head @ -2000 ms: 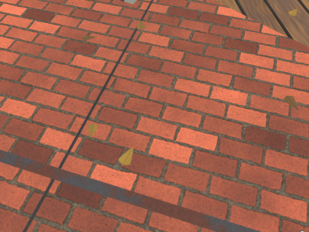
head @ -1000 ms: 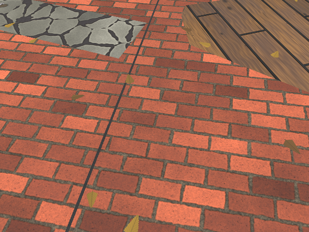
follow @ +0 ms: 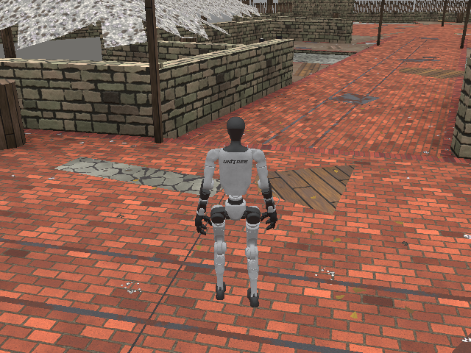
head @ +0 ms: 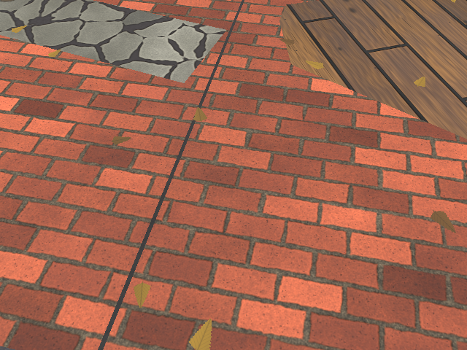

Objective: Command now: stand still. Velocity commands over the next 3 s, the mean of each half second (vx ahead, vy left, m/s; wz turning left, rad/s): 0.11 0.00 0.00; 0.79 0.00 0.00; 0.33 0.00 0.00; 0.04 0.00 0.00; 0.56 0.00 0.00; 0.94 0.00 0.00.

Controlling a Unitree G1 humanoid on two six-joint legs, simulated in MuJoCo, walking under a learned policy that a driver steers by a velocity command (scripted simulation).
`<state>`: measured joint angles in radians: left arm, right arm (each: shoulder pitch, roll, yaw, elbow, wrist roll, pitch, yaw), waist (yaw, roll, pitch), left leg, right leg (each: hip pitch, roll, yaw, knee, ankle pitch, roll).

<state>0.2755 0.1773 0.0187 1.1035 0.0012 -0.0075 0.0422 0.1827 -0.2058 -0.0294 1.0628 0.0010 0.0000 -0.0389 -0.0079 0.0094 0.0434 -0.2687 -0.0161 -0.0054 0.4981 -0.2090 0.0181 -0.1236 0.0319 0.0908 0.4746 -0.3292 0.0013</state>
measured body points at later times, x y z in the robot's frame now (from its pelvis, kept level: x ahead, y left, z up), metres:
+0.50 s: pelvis +0.02 -0.01 +0.00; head +0.02 -0.01 +0.45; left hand +0.01 +0.24 -0.15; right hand +0.04 -0.26 -0.15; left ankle +0.03 +0.11 -0.73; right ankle -0.05 -0.13 -0.73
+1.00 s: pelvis +0.28 +0.08 -0.02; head +0.31 +0.09 +0.43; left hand +0.28 +0.34 -0.16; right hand +0.41 -0.17 -0.13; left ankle +0.33 +0.18 -0.74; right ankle +0.12 -0.09 -0.61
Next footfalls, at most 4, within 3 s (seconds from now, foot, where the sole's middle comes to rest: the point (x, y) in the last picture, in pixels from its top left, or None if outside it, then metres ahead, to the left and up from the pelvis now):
0.88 left None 0.37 0.19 -0.77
1.32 right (246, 282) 0.71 -0.01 -0.77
1.64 left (169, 307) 0.63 0.22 -0.77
2.38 right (269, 240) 0.86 -0.09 -0.77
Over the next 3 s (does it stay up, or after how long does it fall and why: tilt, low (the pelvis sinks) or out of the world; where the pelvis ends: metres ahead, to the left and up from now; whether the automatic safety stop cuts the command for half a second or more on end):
stays up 1.25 0.03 -0.02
